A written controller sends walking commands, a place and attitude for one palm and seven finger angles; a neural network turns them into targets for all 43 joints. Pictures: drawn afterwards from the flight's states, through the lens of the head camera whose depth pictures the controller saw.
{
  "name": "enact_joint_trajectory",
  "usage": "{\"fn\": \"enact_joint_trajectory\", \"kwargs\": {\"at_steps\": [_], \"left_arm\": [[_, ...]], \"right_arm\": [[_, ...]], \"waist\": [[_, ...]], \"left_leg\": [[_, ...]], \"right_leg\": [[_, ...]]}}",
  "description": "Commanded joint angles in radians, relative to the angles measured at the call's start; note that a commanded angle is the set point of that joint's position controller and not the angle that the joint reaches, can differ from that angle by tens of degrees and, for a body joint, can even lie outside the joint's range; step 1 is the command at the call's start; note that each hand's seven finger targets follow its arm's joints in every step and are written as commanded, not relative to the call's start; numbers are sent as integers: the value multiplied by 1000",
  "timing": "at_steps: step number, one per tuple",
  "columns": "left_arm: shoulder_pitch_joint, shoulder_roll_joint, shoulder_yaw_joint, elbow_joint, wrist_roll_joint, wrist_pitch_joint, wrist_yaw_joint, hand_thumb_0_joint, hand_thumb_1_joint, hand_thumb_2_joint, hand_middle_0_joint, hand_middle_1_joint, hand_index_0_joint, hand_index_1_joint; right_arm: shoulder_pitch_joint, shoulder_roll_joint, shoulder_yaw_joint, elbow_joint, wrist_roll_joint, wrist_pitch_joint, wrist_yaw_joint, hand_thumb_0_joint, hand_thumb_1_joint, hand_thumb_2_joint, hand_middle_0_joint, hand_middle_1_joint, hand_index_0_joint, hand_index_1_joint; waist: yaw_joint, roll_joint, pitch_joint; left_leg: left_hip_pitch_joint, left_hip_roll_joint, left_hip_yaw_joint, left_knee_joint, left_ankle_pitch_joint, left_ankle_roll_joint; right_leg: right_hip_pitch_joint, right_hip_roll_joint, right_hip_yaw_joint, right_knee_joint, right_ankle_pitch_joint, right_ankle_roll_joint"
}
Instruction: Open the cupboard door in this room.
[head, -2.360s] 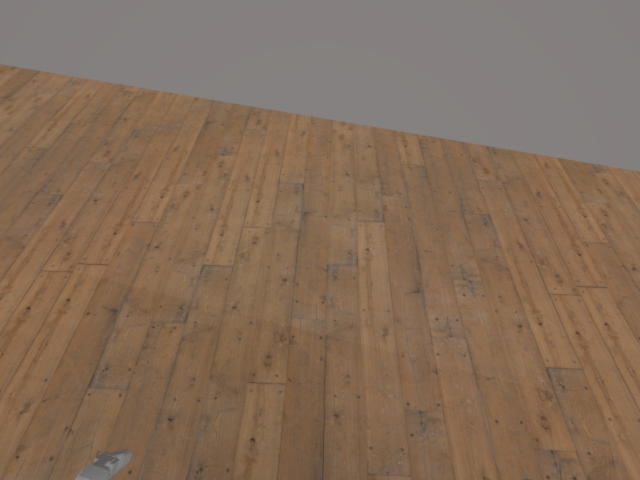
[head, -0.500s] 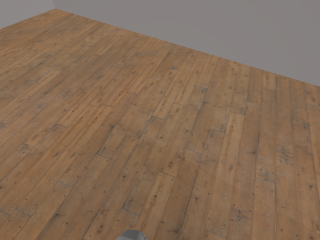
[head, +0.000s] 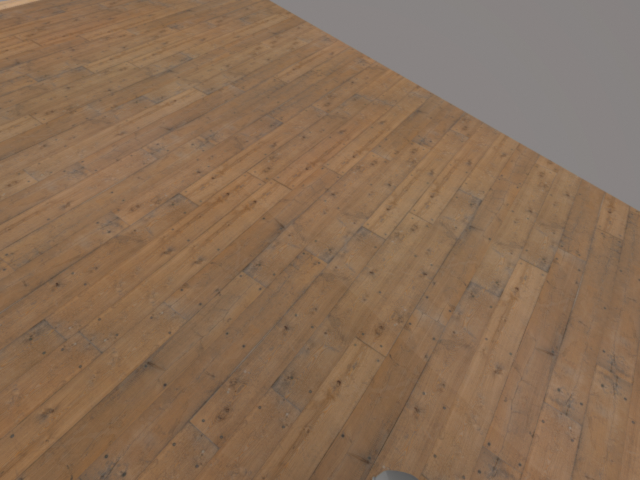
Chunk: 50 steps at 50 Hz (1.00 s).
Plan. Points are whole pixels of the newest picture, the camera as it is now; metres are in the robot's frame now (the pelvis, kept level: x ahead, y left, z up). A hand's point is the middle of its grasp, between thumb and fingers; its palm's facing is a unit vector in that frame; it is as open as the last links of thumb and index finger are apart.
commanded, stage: turn or walk to find it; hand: left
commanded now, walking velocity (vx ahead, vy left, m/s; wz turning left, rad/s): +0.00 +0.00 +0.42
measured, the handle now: out of the picture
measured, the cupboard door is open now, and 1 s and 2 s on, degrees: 0 0 0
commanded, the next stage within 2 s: none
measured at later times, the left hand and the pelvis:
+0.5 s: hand out of the picture +0.02 +0.14 -0.15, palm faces +0.24 -0.93 -0.26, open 7.4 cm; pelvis -0.02 -0.06 +0.00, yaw +14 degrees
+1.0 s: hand out of the picture -0.14 +0.21 -0.18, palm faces +0.49 -0.84 -0.22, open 7.4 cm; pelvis -0.07 +0.00 +0.00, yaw +26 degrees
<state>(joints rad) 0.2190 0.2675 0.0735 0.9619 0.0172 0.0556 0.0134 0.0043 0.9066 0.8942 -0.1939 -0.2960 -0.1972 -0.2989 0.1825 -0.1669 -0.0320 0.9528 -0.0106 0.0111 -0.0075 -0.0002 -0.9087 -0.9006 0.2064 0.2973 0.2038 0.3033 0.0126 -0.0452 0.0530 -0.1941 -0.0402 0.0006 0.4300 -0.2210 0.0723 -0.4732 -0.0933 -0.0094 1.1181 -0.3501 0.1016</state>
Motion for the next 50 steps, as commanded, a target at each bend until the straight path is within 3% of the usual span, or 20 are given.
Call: {"fn": "enact_joint_trajectory", "kwargs": {"at_steps": [1, 7, 11, 13, 14, 15, 16, 17, 19, 21, 27, 33, 36, 38, 39, 40, 41, 43, 45, 50], "left_arm": [[-24, 55, 12, -76, 2, -13, 9, 0, 900, 900, -200, -300, -200, -300], [-81, 37, 7, -113, -2, -17, 11, 0, 900, 900, -200, -300, -200, -300], [-30, 24, 2, -115, -10, -27, 17, 0, 900, 900, -200, -300, -200, -300], [25, 33, 5, -107, -12, -39, 21, 0, 900, 900, -200, -300, -200, -300], [51, 65, 12, -103, -7, -48, 25, 0, 900, 900, -200, -300, -200, -300], [68, 147, 27, -106, 7, -57, 32, 0, 900, 900, -200, -300, -200, -300], [54, 185, 29, -122, 7, -54, 31, 0, 900, 900, -200, -300, -200, -300], [16, 168, 23, -139, 1, -47, 32, 0, 900, 900, -200, -300, -200, -300], [-76, 99, 11, -147, -3, -57, 30, 0, 900, 900, -200, -300, -200, -300], [-65, 62, -3, -142, -5, -66, 24, 0, 900, 900, -200, -300, -200, -300], [60, 72, 5, -90, 4, -72, 28, 0, 900, 900, -200, -300, -200, -300], [112, 123, 21, -57, 17, -62, 25, 0, 900, 900, -200, -300, -200, -300], [101, 144, 26, -47, 17, -57, 23, 0, 900, 900, -200, -300, -200, -300], [67, 139, 28, -45, 6, -50, 20, 0, 900, 900, -200, -300, -200, -300], [80, 105, 22, -58, -3, -43, 17, 0, 900, 900, -200, -300, -200, -300], [77, 36, 5, -93, -6, -38, 11, 0, 900, 900, -200, -300, -200, -300], [24, 51, -1, -104, 3, -25, 17, 0, 900, 900, -200, -300, -200, -300], [-12, 61, 10, -79, 8, -11, 15, 0, 900, 900, -200, -300, -200, -300], [12, 62, 14, -55, 7, -18, 4, 0, 900, 900, -200, -300, -200, -300], [42, 67, 17, -37, 5, -16, 4, 0, 900, 900, -200, -300, -200, -300]], "right_arm": [[78, -215, -60, -47, -5, -9, -16, 0, -900, -900, 200, 300, 200, 300], [97, -224, -70, -46, -16, 2, -14, 0, -900, -900, 200, 300, 200, 300], [80, -232, -75, -52, -18, 8, -10, 0, -900, -900, 200, 300, 200, 300], [70, -219, -75, -55, -11, 9, -6, 0, -900, -900, 200, 300, 200, 300], [74, -191, -72, -55, -4, 9, -1, 0, -900, -900, 200, 300, 200, 300], [98, -132, -63, -68, 5, 8, 4, 0, -900, -900, 200, 300, 200, 300], [91, -141, -70, -86, -8, 11, -2, 0, -900, -900, 200, 300, 200, 300], [83, -173, -82, -80, -14, 22, 1, 0, -900, -900, 200, 300, 200, 300], [115, -155, -83, -26, -16, 46, 13, 0, -900, -900, 200, 300, 200, 300], [138, -140, -76, -6, -16, 48, 19, 0, -900, -900, 200, 300, 200, 300], [46, -132, -66, -18, -12, 50, 18, 0, -900, -900, 200, 300, 200, 300], [-46, -109, -44, -43, -1, 38, 17, 0, -900, -900, 200, 300, 200, 300], [-25, -110, -40, -43, 4, 27, 15, 0, -900, -900, 200, 300, 200, 300], [46, -137, -43, -29, 1, 16, 15, 0, -900, -900, 200, 300, 200, 300], [82, -203, -57, -23, -4, 4, 14, 0, -900, -900, 200, 300, 200, 300], [107, -298, -79, -25, -8, 0, 9, 0, -900, -900, 200, 300, 200, 300], [136, -321, -83, -15, -7, 11, 4, 0, -900, -900, 200, 300, 200, 300], [53, -257, -66, -29, -11, 7, -13, 0, -900, -900, 200, 300, 200, 300], [-4, -231, -52, -51, -8, 0, -17, 0, -900, -900, 200, 300, 200, 300], [35, -219, -52, -51, 0, -12, -18, 0, -900, -900, 200, 300, 200, 300]], "waist": [[-35, 169, -34], [-51, 180, -36], [-27, 186, -80], [4, 152, -107], [15, 75, -121], [16, -161, -132], [20, -256, -103], [7, -119, -73], [-45, -104, -2], [-52, -83, 12], [0, -104, -13], [34, -142, -46], [21, -163, -85], [-29, -105, -116], [-47, 63, -154], [-57, 366, -135], [-81, 291, -135], [-57, 258, -48], [-23, 204, -28], [-18, 176, -74]], "left_leg": [[68, 253, -275, -140, 340, 90], [29, 257, -381, -137, 232, 120], [-30, 232, -407, -87, 291, 106], [-110, 188, -386, -24, 256, 64], [-201, 134, -339, 35, 139, 11], [-377, 17, -186, 223, -128, -61], [-415, -52, -76, 440, -339, -98], [-360, -11, -102, 596, -317, -96], [-349, 22, -91, 729, -199, -106], [-364, 36, -60, 780, -121, -123], [-379, 74, -27, 694, -152, -154], [-257, 74, 47, 407, -246, -141], [-153, 53, 85, 245, -200, -122], [17, 62, 84, 17, 8, -107], [170, 166, -35, -66, 180, -72], [250, 414, -349, -90, 556, 40], [159, 460, -328, -80, 592, 124], [64, 365, -279, -121, 394, 91], [69, 295, -207, -115, 422, 69], [123, 246, -187, -125, 460, 44]], "right_leg": [[-58, -5, 8, -68, -7, 5], [16, 31, 10, -247, -77, -17], [168, 72, 6, -439, -43, -42], [324, 70, 5, -655, 96, -48], [446, 16, 43, -775, 161, -60], [564, -213, 267, -860, 123, -132], [453, -378, 400, -871, 235, -235], [317, -380, 325, -871, 213, -272], [233, -239, 195, -881, 151, -223], [255, -179, 82, -846, 256, -200], [378, -220, 45, -800, 441, -232], [405, -251, 2, -725, 600, -254], [397, -251, -26, -664, 640, -231], [314, -224, -94, -559, 522, -161], [181, -163, -147, -405, 331, -104], [-80, -30, -169, -204, -234, -27], [-43, -22, -71, -78, -307, -39], [-76, -37, -12, 1, -185, -40], [-81, -29, -6, 29, -71, -30], [-71, -14, 0, 25, 19, -2]]}}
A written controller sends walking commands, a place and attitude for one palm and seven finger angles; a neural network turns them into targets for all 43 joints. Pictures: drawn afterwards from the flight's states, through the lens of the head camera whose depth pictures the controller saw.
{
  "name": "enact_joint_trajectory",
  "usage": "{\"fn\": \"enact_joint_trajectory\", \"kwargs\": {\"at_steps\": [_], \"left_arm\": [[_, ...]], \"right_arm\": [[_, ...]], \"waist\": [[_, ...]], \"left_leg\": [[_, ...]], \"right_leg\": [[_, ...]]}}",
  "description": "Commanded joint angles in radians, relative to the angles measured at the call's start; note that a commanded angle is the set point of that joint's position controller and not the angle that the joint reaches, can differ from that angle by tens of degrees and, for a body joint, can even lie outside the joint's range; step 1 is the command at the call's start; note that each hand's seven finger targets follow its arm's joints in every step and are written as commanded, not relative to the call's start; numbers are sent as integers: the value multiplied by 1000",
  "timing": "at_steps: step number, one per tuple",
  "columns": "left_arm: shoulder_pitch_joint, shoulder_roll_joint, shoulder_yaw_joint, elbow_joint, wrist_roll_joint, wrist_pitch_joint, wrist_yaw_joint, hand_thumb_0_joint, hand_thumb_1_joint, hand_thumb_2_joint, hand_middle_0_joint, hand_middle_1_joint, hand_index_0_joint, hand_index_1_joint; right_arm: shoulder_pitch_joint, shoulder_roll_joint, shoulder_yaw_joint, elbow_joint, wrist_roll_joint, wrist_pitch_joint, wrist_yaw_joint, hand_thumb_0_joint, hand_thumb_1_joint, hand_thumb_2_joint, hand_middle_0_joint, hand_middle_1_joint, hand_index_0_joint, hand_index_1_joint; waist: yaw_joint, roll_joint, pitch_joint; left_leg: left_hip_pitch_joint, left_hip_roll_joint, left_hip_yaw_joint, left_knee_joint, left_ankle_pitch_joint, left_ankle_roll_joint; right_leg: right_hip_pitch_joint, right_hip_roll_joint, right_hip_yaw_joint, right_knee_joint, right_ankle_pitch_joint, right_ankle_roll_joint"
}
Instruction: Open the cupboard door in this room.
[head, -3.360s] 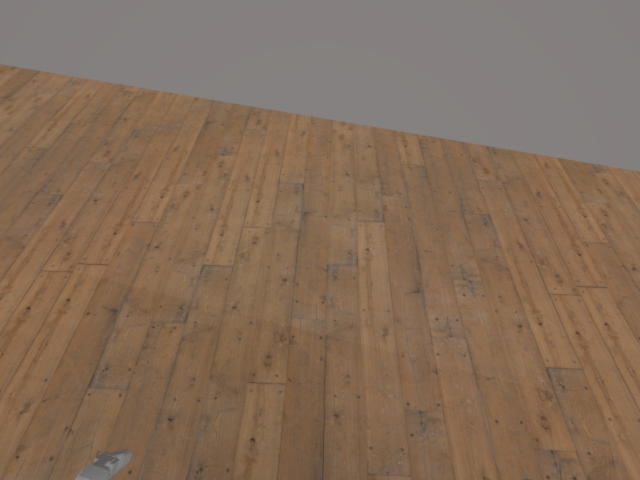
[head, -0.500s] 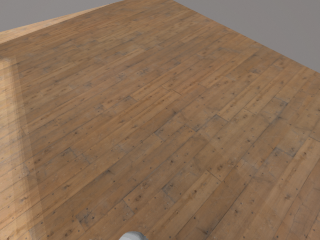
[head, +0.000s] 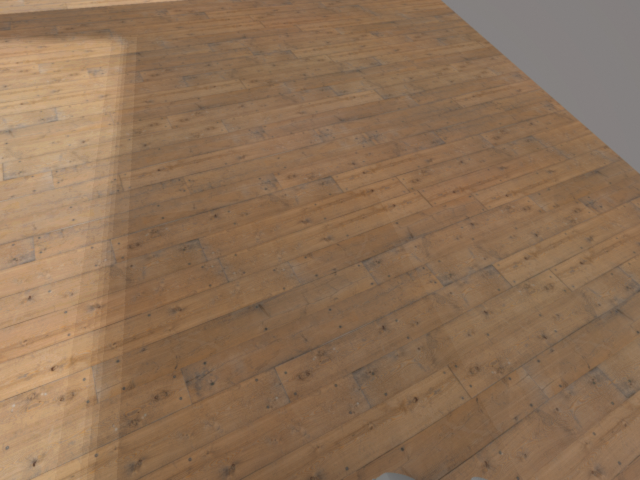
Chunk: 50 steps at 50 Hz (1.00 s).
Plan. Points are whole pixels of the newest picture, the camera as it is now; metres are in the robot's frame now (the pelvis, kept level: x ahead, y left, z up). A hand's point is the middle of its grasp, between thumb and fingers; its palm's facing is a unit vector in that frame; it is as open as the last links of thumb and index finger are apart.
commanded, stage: turn or walk to find it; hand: left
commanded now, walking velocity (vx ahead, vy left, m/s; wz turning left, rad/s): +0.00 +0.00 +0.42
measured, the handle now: out of the picture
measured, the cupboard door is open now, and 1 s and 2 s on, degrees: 0 0 0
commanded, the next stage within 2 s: none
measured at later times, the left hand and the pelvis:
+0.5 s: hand out of the picture +0.04 +0.15 -0.14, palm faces +0.21 -0.94 -0.28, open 7.4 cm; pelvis -0.03 -0.06 +0.00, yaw +13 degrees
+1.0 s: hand out of the picture -0.17 +0.16 -0.20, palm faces +0.50 -0.84 -0.22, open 7.4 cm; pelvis -0.07 -0.02 -0.02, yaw +26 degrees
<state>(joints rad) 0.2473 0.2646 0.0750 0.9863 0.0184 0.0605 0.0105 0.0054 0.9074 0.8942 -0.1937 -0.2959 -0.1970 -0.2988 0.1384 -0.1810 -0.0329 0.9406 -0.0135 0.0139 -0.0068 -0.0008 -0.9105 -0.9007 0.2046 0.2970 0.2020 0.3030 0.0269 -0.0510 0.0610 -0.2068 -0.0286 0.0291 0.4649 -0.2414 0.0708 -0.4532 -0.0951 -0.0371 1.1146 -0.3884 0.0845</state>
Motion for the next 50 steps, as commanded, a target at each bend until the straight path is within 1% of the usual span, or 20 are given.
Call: {"fn": "enact_joint_trajectory", "kwargs": {"at_steps": [1, 10, 13, 18, 19, 20, 21, 22, 24, 25, 27, 31, 37, 43, 45, 46, 47, 48, 49, 50], "left_arm": [[3, 71, 15, -68, 3, -20, 9, 0, 900, 900, -200, -300, -200, -300], [-109, 45, 9, -126, -2, -20, 13, 0, 900, 900, -200, -300, -200, -300], [-116, 30, 4, -138, -6, -24, 14, 0, 900, 900, -200, -300, -200, -300], [-18, 33, 3, -123, -15, -38, 23, 0, 900, 900, -200, -300, -200, -300], [14, 53, 8, -116, -13, -45, 26, 0, 900, 900, -200, -300, -200, -300], [38, 117, 20, -116, -1, -55, 33, 0, 900, 900, -200, -300, -200, -300], [24, 188, 30, -130, 8, -56, 35, 0, 900, 900, -200, -300, -200, -300], [-11, 177, 22, -151, -2, -48, 36, 0, 900, 900, -200, -300, -200, -300], [-125, 102, 11, -169, -7, -57, 34, 0, 900, 900, -200, -300, -200, -300], [-139, 78, 0, -168, -8, -62, 30, 0, 900, 900, -200, -300, -200, -300], [-108, 53, -6, -155, -8, -71, 28, 0, 900, 900, -200, -300, -200, -300], [-12, 61, -3, -122, -6, -76, 28, 0, 900, 900, -200, -300, -200, -300], [89, 84, 8, -78, 8, -75, 28, 0, 900, 900, -200, -300, -200, -300], [82, 141, 23, -60, 16, -64, 26, 0, 900, 900, -200, -300, -200, -300], [56, 143, 24, -56, 7, -59, 22, 0, 900, 900, -200, -300, -200, -300], [49, 128, 20, -58, -2, -53, 19, 0, 900, 900, -200, -300, -200, -300], [65, 71, 13, -82, -8, -46, 15, 0, 900, 900, -200, -300, -200, -300], [31, 31, -7, -114, -3, -37, 16, 0, 900, 900, -200, -300, -200, -300], [-6, 60, -3, -110, 3, -25, 20, 0, 900, 900, -200, -300, -200, -300], [-37, 56, 2, -94, 5, -16, 21, 0, 900, 900, -200, -300, -200, -300]], "right_arm": [[90, -202, -53, -39, 3, -14, -19, 0, -900, -900, 200, 300, 200, 300], [142, -209, -67, -34, -11, -2, -16, 0, -900, -900, 200, 300, 200, 300], [147, -210, -69, -28, -14, 4, -14, 0, -900, -900, 200, 300, 200, 300], [123, -201, -74, -34, -10, 11, -5, 0, -900, -900, 200, 300, 200, 300], [121, -185, -71, -38, -4, 12, -2, 0, -900, -900, 200, 300, 200, 300], [139, -133, -68, -41, 5, 13, 4, 0, -900, -900, 200, 300, 200, 300], [146, -102, -63, -66, -1, 11, 2, 0, -900, -900, 200, 300, 200, 300], [128, -157, -82, -58, -13, 22, 0, 0, -900, -900, 200, 300, 200, 300], [164, -147, -84, -9, -16, 48, 12, 0, -900, -900, 200, 300, 200, 300], [184, -134, -82, 8, -16, 51, 18, 0, -900, -900, 200, 300, 200, 300], [206, -120, -78, 21, -12, 51, 22, 0, -900, -900, 200, 300, 200, 300], [149, -127, -73, 13, -15, 53, 18, 0, -900, -900, 200, 300, 200, 300], [34, -113, -55, -12, -8, 47, 14, 0, -900, -900, 200, 300, 200, 300], [6, -99, -37, -30, 8, 27, 13, 0, -900, -900, 200, 300, 200, 300], [53, -115, -37, -20, 5, 17, 12, 0, -900, -900, 200, 300, 200, 300], [92, -152, -44, -11, 3, 8, 14, 0, -900, -900, 200, 300, 200, 300], [120, -245, -65, -17, -5, -2, 11, 0, -900, -900, 200, 300, 200, 300], [153, -311, -78, -12, -2, 5, 4, 0, -900, -900, 200, 300, 200, 300], [153, -292, -75, -2, -5, 10, -2, 0, -900, -900, 200, 300, 200, 300], [111, -260, -66, -7, -8, 6, -11, 0, -900, -900, 200, 300, 200, 300]], "waist": [[-36, 178, -82], [-68, 162, -72], [-68, 180, -76], [-20, 177, -116], [-4, 127, -130], [2, -46, -149], [3, -265, -104], [-2, -155, -77], [-63, -102, 3], [-78, -56, 27], [-80, -57, 23], [-35, -92, 1], [12, -104, -29], [13, -143, -87], [-27, -120, -109], [-54, -37, -134], [-64, 234, -166], [-80, 369, -148], [-92, 249, -132], [-80, 290, -75]], "left_leg": [[140, 240, -234, -162, 464, 53], [89, 250, -404, -179, 252, 116], [39, 236, -442, -174, 231, 116], [-89, 177, -440, -110, 205, 66], [-164, 131, -404, -69, 129, 21], [-315, 46, -289, 89, -52, -43], [-448, -77, -109, 327, -281, -104], [-370, -34, -134, 507, -306, -99], [-337, 1, -133, 671, -179, -105], [-341, 11, -113, 720, -123, -113], [-359, 21, -89, 752, -64, -129], [-389, 49, -80, 737, -67, -153], [-353, 68, -37, 556, -189, -158], [-153, 50, 44, 230, -201, -123], [-20, 43, 60, 41, -31, -110], [107, 77, 24, -72, 112, -95], [249, 289, -245, -132, 347, -22], [234, 437, -388, -128, 646, 91], [155, 434, -328, -126, 535, 127], [79, 368, -306, -157, 459, 100]], "right_leg": [[-93, -13, 33, 15, 54, 19], [-35, 20, 43, -196, -40, 6], [40, 48, 43, -290, -58, -11], [286, 80, 31, -609, 92, -38], [399, 55, 43, -749, 167, -46], [531, -125, 209, -854, 104, -97], [492, -355, 434, -891, 151, -199], [304, -393, 384, -890, 180, -243], [181, -248, 247, -913, 91, -203], [173, -199, 168, -890, 149, -183], [218, -163, 79, -859, 264, -163], [312, -193, 73, -841, 315, -188], [415, -244, 58, -770, 581, -226], [390, -266, 4, -672, 684, -225], [329, -237, -54, -599, 601, -166], [244, -206, -102, -499, 482, -118], [31, -89, -152, -302, 111, -45], [-91, -20, -97, -143, -272, -9], [-56, -31, -25, -49, -247, -24], [-70, -43, 13, -26, -177, -22]]}}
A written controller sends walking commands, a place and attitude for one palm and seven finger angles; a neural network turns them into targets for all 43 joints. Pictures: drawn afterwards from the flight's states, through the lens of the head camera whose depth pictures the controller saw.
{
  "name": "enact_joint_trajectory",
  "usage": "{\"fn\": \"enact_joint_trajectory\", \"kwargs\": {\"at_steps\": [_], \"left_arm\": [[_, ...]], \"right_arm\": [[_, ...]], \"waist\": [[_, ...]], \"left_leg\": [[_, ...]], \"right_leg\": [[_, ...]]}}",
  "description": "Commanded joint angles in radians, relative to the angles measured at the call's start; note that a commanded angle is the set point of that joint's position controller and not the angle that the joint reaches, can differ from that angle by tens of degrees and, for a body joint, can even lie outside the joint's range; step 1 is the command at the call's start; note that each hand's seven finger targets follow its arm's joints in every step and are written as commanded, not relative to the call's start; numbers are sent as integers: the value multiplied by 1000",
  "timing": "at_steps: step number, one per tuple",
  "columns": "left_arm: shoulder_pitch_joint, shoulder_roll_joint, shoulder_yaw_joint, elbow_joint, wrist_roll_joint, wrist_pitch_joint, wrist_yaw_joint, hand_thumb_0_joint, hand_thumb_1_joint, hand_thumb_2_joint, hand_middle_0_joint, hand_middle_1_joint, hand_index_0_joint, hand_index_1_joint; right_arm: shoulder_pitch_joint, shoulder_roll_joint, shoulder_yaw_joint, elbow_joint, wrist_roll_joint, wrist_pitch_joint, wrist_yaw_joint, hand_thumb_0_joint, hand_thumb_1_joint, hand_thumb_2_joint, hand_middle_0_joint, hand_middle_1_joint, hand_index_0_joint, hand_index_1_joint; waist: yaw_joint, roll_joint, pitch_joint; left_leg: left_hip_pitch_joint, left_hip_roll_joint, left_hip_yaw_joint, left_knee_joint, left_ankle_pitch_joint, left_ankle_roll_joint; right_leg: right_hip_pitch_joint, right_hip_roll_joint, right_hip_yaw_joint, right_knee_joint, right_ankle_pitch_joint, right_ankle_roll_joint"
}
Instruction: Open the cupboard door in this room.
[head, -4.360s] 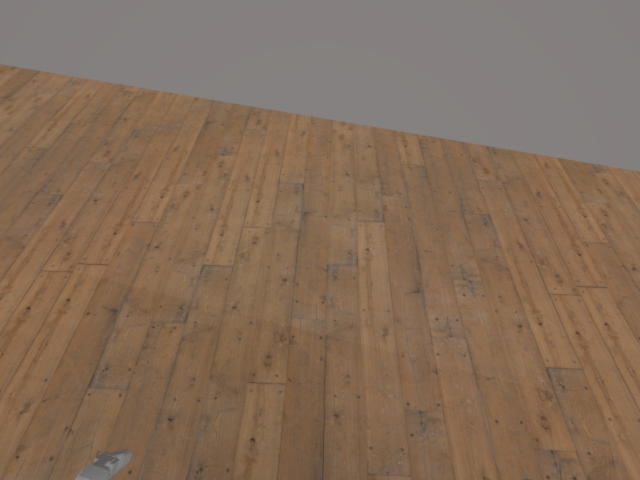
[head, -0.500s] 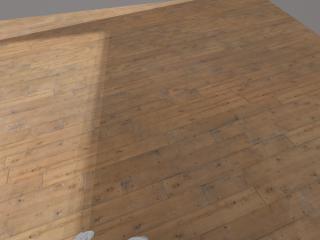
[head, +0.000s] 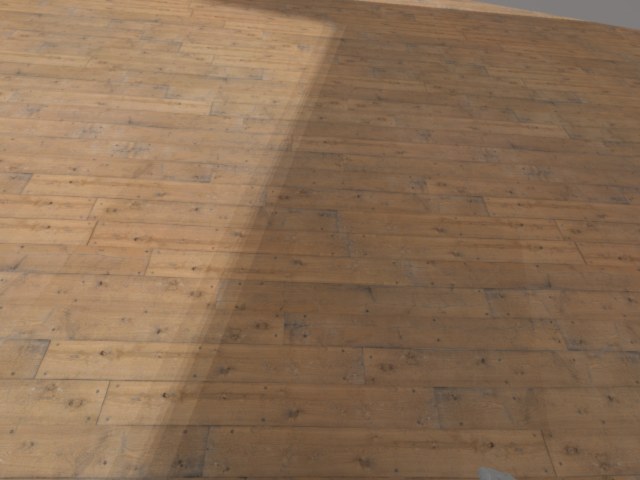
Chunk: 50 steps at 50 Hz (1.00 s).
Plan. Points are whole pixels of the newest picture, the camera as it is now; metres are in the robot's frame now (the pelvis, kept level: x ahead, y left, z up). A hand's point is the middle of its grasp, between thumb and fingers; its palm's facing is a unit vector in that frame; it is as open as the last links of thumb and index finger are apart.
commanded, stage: turn or walk to find it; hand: left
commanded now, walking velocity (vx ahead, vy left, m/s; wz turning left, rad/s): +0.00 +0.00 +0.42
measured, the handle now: out of the picture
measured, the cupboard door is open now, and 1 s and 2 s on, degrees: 0 0 0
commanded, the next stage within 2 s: none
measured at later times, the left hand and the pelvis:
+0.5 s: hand out of the picture +0.07 +0.21 -0.14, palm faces +0.18 -0.95 -0.25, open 7.4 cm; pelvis -0.02 +0.00 +0.01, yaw +11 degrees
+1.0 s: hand out of the picture -0.10 +0.14 -0.15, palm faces +0.46 -0.85 -0.26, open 7.3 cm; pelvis -0.04 -0.05 +0.01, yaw +26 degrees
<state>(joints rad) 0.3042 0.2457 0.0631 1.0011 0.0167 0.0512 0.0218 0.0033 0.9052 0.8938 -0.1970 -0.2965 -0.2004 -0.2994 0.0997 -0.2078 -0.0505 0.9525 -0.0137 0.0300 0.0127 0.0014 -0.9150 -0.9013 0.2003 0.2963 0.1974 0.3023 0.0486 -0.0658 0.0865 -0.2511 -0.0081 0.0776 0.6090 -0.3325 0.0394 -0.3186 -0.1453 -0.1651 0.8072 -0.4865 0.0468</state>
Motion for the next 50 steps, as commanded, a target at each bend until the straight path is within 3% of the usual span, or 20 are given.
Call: {"fn": "enact_joint_trajectory", "kwargs": {"at_steps": [1, 4, 7, 11, 17, 22, 26, 27, 28, 29, 30, 31, 32, 33, 34, 35, 36, 41, 48, 50], "left_arm": [[-92, 86, 21, -102, 5, -5, 3, 0, 900, 900, -200, -300, -200, -300], [-41, 81, 23, -70, 7, -14, -9, 0, 900, 900, -200, -300, -200, -300], [-41, 89, 24, -68, 4, -14, -5, 0, 900, 900, -200, -300, -200, -300], [-90, 82, 24, -96, 3, -13, 0, 0, 900, 900, -200, -300, -200, -300], [-188, 69, 18, -139, -1, -14, 2, 0, 900, 900, -200, -300, -200, -300], [-193, 46, 9, -156, -7, -18, 5, 0, 900, 900, -200, -300, -200, -300], [-108, 46, 10, -141, -15, -31, 12, 0, 900, 900, -200, -300, -200, -300], [-80, 64, 13, -136, -14, -39, 15, 0, 900, 900, -200, -300, -200, -300], [-53, 113, 23, -131, -7, -49, 20, 0, 900, 900, -200, -300, -200, -300], [-42, 193, 39, -135, 7, -54, 26, 0, 900, 900, -200, -300, -200, -300], [-59, 199, 31, -151, 0, -48, 25, 0, 900, 900, -200, -300, -200, -300], [-126, 153, 29, -166, -2, -51, 27, 0, 900, 900, -200, -300, -200, -300], [-181, 128, 25, -176, -5, -48, 28, 0, 900, 900, -200, -300, -200, -300], [-204, 103, 12, -178, -6, -51, 22, 0, 900, 900, -200, -300, -200, -300], [-200, 80, 5, -174, -7, -59, 18, 0, 900, 900, -200, -300, -200, -300], [-177, 75, 4, -167, -7, -63, 16, 0, 900, 900, -200, -300, -200, -300], [-148, 74, 3, -158, -8, -66, 15, 0, 900, 900, -200, -300, -200, -300], [-48, 85, 11, -121, -2, -70, 16, 0, 900, 900, -200, -300, -200, -300], [37, 121, 20, -78, 14, -63, 15, 0, 900, 900, -200, -300, -200, -300], [40, 138, 22, -71, 16, -60, 14, 0, 900, 900, -200, -300, -200, -300]], "right_arm": [[92, -215, -41, -38, -8, -9, -35, 0, -900, -900, 200, 300, 200, 300], [69, -189, -30, -53, 0, -24, -37, 0, -900, -900, 200, 300, 200, 300], [108, -180, -31, -46, 6, -30, -38, 0, -900, -900, 200, 300, 200, 300], [149, -175, -39, -45, 1, -30, -37, 0, -900, -900, 200, 300, 200, 300], [195, -170, -45, -36, -9, -23, -37, 0, -900, -900, 200, 300, 200, 300], [199, -177, -49, -32, -15, -15, -35, 0, -900, -900, 200, 300, 200, 300], [183, -176, -53, -35, -11, -10, -29, 0, -900, -900, 200, 300, 200, 300], [175, -161, -53, -36, -4, -10, -26, 0, -900, -900, 200, 300, 200, 300], [193, -120, -48, -39, 4, -11, -20, 0, -900, -900, 200, 300, 200, 300], [196, -67, -39, -63, 6, -13, -18, 0, -900, -900, 200, 300, 200, 300], [186, -117, -57, -64, -8, -3, -22, 0, -900, -900, 200, 300, 200, 300], [196, -123, -62, -43, -13, 15, -16, 0, -900, -900, 200, 300, 200, 300], [215, -115, -64, -25, -13, 27, -11, 0, -900, -900, 200, 300, 200, 300], [222, -107, -63, -4, -14, 33, -5, 0, -900, -900, 200, 300, 200, 300], [238, -97, -59, 7, -14, 34, -1, 0, -900, -900, 200, 300, 200, 300], [254, -87, -58, 12, -13, 34, 0, 0, -900, -900, 200, 300, 200, 300], [245, -92, -57, 11, -12, 35, 0, 0, -900, -900, 200, 300, 200, 300], [165, -98, -52, -2, -13, 37, -3, 0, -900, -900, 200, 300, 200, 300], [41, -82, -29, -30, -3, 29, -4, 0, -900, -900, 200, 300, 200, 300], [25, -77, -23, -37, 3, 24, -3, 0, -900, -900, 200, 300, 200, 300]], "waist": [[-79, 270, -61], [-49, 199, -73], [-52, 197, -104], [-66, 179, -103], [-93, 199, -83], [-87, 199, -107], [-46, 185, -151], [-30, 147, -164], [-25, 39, -187], [-15, -214, -167], [-17, -141, -144], [-51, -99, -100], [-81, -95, -60], [-94, -43, -7], [-100, -42, 7], [-99, -52, -8], [-86, -76, -11], [-48, -82, -36], [-4, -101, -60], [-2, -126, -83]], "left_leg": [[105, 310, -332, -303, 490, 118], [152, 231, -246, -296, 571, 73], [190, 215, -243, -292, 634, 67], [199, 221, -309, -296, 595, 92], [152, 230, -434, -307, 467, 137], [98, 222, -498, -289, 432, 150], [3, 162, -491, -232, 411, 103], [-60, 127, -465, -189, 359, 65], [-193, 65, -382, -92, 189, 6], [-364, -77, -189, 125, -133, -62], [-325, -63, -178, 327, -241, -67], [-303, -31, -204, 450, -180, -68], [-296, -19, -194, 514, -132, -73], [-292, -6, -172, 570, -68, -79], [-300, 1, -155, 596, -22, -88], [-311, 0, -146, 613, 6, -97], [-318, 4, -140, 619, 20, -105], [-341, 36, -134, 571, 0, -129], [-250, 45, -69, 329, -119, -119], [-199, 38, -44, 245, -128, -107]], "right_leg": [[-225, 13, 144, 314, -12, 18], [-235, 29, 140, 352, 115, 37], [-229, 33, 150, 342, 150, 53], [-236, 39, 162, 295, 145, 64], [-195, 62, 174, 159, 77, 52], [-90, 102, 174, 3, 42, 24], [116, 131, 158, -276, 184, 4], [224, 113, 165, -416, 280, 0], [371, -18, 277, -507, 287, -34], [418, -265, 524, -543, 349, -140], [248, -346, 523, -543, 404, -212], [146, -284, 444, -570, 310, -215], [90, -227, 405, -582, 251, -186], [53, -172, 324, -571, 264, -158], [58, -138, 266, -558, 326, -145], [90, -119, 218, -545, 369, -132], [111, -114, 206, -541, 395, -130], [210, -154, 205, -511, 496, -158], [257, -199, 176, -454, 681, -193], [260, -206, 159, -432, 713, -200]]}}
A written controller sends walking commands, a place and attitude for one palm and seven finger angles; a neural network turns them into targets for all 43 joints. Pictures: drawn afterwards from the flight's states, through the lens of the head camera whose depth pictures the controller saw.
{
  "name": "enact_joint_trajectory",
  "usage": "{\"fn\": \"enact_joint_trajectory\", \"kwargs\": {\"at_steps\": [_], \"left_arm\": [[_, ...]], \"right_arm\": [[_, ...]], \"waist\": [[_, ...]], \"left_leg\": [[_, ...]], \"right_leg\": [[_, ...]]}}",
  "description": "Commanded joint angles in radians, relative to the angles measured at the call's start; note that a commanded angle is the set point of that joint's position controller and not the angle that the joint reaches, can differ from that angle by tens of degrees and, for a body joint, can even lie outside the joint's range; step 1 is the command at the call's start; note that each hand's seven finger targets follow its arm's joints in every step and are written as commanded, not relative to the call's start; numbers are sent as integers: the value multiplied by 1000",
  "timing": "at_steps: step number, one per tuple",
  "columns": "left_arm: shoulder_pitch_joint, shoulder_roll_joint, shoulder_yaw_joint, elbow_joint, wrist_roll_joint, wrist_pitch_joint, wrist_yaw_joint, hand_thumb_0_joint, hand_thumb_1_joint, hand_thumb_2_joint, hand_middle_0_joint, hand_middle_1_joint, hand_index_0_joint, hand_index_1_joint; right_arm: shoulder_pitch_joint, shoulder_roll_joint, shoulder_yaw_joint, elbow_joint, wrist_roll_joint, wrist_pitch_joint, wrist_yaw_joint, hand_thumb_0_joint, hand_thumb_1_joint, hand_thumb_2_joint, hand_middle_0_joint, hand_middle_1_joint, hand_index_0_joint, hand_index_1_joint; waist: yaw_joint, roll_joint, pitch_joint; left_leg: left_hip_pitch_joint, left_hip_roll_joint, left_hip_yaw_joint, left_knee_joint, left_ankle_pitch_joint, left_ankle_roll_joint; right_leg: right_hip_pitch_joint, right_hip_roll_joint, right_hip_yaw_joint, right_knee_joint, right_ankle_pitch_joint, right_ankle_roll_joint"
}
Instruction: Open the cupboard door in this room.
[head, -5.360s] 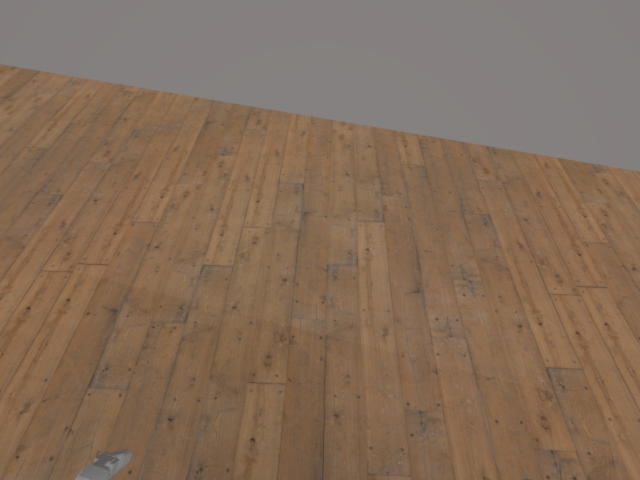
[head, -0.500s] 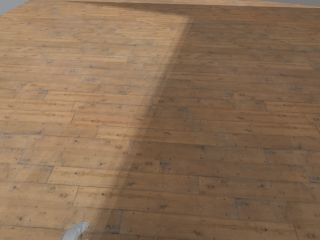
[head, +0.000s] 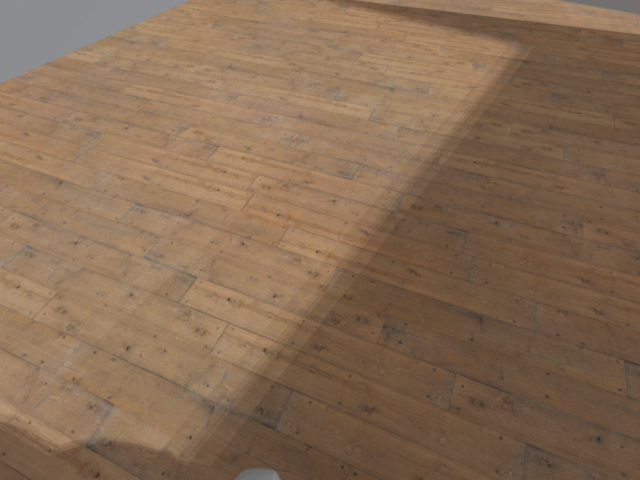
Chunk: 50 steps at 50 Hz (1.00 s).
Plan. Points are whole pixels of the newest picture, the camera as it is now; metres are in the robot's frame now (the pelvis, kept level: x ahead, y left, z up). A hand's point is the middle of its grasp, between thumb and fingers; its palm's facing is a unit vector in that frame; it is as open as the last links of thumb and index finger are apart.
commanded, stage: turn or walk to find it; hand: left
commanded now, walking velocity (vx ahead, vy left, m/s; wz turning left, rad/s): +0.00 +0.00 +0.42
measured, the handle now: out of the picture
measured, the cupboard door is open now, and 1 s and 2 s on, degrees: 0 0 0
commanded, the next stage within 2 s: none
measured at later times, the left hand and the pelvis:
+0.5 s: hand out of the picture +0.02 +0.29 -0.17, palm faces +0.22 -0.95 -0.22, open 7.4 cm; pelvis -0.02 +0.07 +0.01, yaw +10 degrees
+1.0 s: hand out of the picture -0.01 +0.21 -0.14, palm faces +0.38 -0.89 -0.26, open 7.4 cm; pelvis -0.04 +0.00 +0.00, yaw +24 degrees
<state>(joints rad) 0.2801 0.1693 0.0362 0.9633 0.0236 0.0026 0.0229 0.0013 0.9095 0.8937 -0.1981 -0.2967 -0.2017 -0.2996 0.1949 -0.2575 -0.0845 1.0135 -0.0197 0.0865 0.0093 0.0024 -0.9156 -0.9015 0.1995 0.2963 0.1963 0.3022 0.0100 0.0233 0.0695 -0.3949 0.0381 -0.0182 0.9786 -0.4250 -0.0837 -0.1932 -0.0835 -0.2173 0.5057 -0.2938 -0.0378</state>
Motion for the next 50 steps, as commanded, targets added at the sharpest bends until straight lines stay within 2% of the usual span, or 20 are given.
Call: {"fn": "enact_joint_trajectory", "kwargs": {"at_steps": [1, 3, 5, 6, 7, 8, 9, 10, 12, 17, 25, 32, 38, 39, 40, 41, 42, 45, 47, 50], "left_arm": [[64, 220, 52, -30, 10, -9, 12, 0, 900, 900, -200, -300, -200, -300], [51, 235, 58, -26, 12, -6, 12, 0, 900, 900, -200, -300, -200, -300], [16, 241, 60, -24, 3, -1, 9, 0, 900, 900, -200, -300, -200, -300], [15, 221, 58, -30, -7, 5, 8, 0, 900, 900, -200, -300, -200, -300], [36, 162, 47, -53, -15, 11, 2, 0, 900, 900, -200, -300, -200, -300], [4, 132, 28, -81, -7, 21, 5, 0, 900, 900, -200, -300, -200, -300], [-25, 161, 33, -74, -2, 33, 9, 0, 900, 900, -200, -300, -200, -300], [-53, 157, 38, -58, -1, 42, 10, 0, 900, 900, -200, -300, -200, -300], [-47, 172, 46, -42, -3, 40, -4, 0, 900, 900, -200, -300, -200, -300], [-25, 165, 49, -23, -4, 35, -4, 0, 900, 900, -200, -300, -200, -300], [-129, 155, 48, -73, -7, 38, 3, 0, 900, 900, -200, -300, -200, -300], [-213, 125, 35, -118, -15, 31, 5, 0, 900, 900, -200, -300, -200, -300], [-110, 127, 34, -102, -25, 15, 13, 0, 900, 900, -200, -300, -200, -300], [-75, 147, 38, -95, -22, 9, 17, 0, 900, 900, -200, -300, -200, -300], [-51, 206, 48, -92, -13, 0, 23, 0, 900, 900, -200, -300, -200, -300], [-42, 269, 60, -99, -2, -3, 26, 0, 900, 900, -200, -300, -200, -300], [-63, 269, 57, -117, -8, 4, 26, 0, 900, 900, -200, -300, -200, -300], [-196, 183, 39, -136, -14, -2, 21, 0, 900, 900, -200, -300, -200, -300], [-173, 153, 32, -125, -14, -13, 18, 0, 900, 900, -200, -300, -200, -300], [-103, 159, 35, -104, -10, -19, 17, 0, 900, 900, -200, -300, -200, -300]], "right_arm": [[-79, -29, 14, -103, 11, -36, 0, 0, -900, -900, 200, 300, 200, 300], [-66, -29, 16, -108, 15, -44, -1, 0, -900, -900, 200, 300, 200, 300], [-10, -44, 16, -95, 14, -56, -2, 0, -900, -900, 200, 300, 200, 300], [31, -82, 9, -84, 10, -67, -1, 0, -900, -900, 200, 300, 200, 300], [48, -177, -12, -91, 3, -77, -4, 0, -900, -900, 200, 300, 200, 300], [85, -232, -23, -83, 7, -67, -13, 0, -900, -900, 200, 300, 200, 300], [78, -210, -17, -75, 3, -62, -18, 0, -900, -900, 200, 300, 200, 300], [37, -178, -9, -84, 2, -66, -28, 0, -900, -900, 200, 300, 200, 300], [-38, -148, 5, -109, 4, -69, -34, 0, -900, -900, 200, 300, 200, 300], [22, -132, 5, -102, 13, -87, -36, 0, -900, -900, 200, 300, 200, 300], [93, -115, -5, -91, 2, -86, -37, 0, -900, -900, 200, 300, 200, 300], [146, -118, -13, -74, -7, -78, -38, 0, -900, -900, 200, 300, 200, 300], [113, -113, -16, -80, -2, -68, -28, 0, -900, -900, 200, 300, 200, 300], [105, -98, -16, -83, 4, -68, -24, 0, -900, -900, 200, 300, 200, 300], [119, -55, -11, -88, 13, -68, -17, 0, -900, -900, 200, 300, 200, 300], [122, -18, -5, -114, 10, -70, -17, 0, -900, -900, 200, 300, 200, 300], [109, -69, -25, -113, -1, -57, -20, 0, -900, -900, 200, 300, 200, 300], [140, -52, -29, -60, -8, -23, -3, 0, -900, -900, 200, 300, 200, 300], [157, -41, -24, -54, -6, -22, 4, 0, -900, -900, 200, 300, 200, 300], [122, -44, -21, -62, -7, -21, 2, 0, -900, -900, 200, 300, 200, 300]], "waist": [[40, -222, -69], [28, -229, -93], [-14, -194, -122], [-39, -86, -154], [-44, 205, -174], [-62, 290, -162], [-65, 184, -149], [-55, 227, -92], [-21, 153, -30], [-11, 90, -77], [-35, 99, -73], [-60, 93, -101], [-9, 94, -134], [9, 51, -143], [13, -81, -155], [23, -295, -133], [17, -204, -108], [-56, -129, 11], [-62, -123, 15], [-33, -173, -7]], "left_leg": [[-24, -11, 64, -163, -38, 22], [43, -16, 80, -273, -27, 37], [178, -17, 94, -473, 137, 48], [313, 21, 48, -608, 286, 62], [464, 250, -237, -658, 554, 139], [437, 371, -333, -636, 859, 238], [373, 358, -261, -626, 791, 269], [298, 292, -232, -657, 733, 234], [267, 230, -183, -661, 675, 209], [354, 167, -148, -655, 801, 168], [341, 178, -292, -675, 649, 216], [328, 187, -412, -647, 626, 275], [130, 101, -400, -587, 539, 212], [54, 66, -371, -555, 425, 172], [-94, -2, -274, -443, 222, 117], [-228, -131, -89, -222, -74, 60], [-167, -107, -89, -29, -139, 56], [-144, -51, -71, 210, 20, 42], [-157, -36, -49, 242, 86, 29], [-177, -19, -37, 231, 97, 6]], "right_leg": [[119, -274, 209, -120, 523, -117], [110, -285, 201, -84, 526, -109], [58, -262, 139, -4, 451, -52], [-25, -220, 85, 119, 350, 2], [-270, -91, 33, 321, -54, 82], [-356, -35, 101, 463, -363, 110], [-324, -47, 160, 545, -331, 98], [-329, -52, 194, 570, -261, 102], [-358, -44, 199, 635, -141, 111], [-361, -25, 202, 653, -43, 139], [-366, -15, 235, 567, -60, 151], [-291, 28, 239, 372, -156, 122], [26, 71, 216, -15, 28, 89], [134, 38, 233, -131, 105, 82], [268, -117, 372, -202, 76, 38], [268, -347, 595, -239, 121, -71], [95, -415, 579, -255, 151, -140], [-84, -237, 374, -270, 38, -81], [-62, -196, 285, -245, 155, -60], [9, -205, 261, -227, 214, -71]]}}
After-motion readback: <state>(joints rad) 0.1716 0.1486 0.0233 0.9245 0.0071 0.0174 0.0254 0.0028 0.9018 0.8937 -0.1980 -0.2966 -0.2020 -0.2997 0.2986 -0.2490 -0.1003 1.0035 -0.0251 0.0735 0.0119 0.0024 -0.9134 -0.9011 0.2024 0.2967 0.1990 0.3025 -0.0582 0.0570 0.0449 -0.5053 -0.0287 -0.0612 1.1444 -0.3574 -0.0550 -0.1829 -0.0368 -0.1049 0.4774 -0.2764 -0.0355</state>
